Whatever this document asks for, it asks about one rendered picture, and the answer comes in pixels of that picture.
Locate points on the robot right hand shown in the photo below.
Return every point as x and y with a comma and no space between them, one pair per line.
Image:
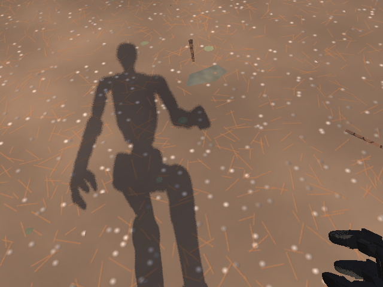
371,272

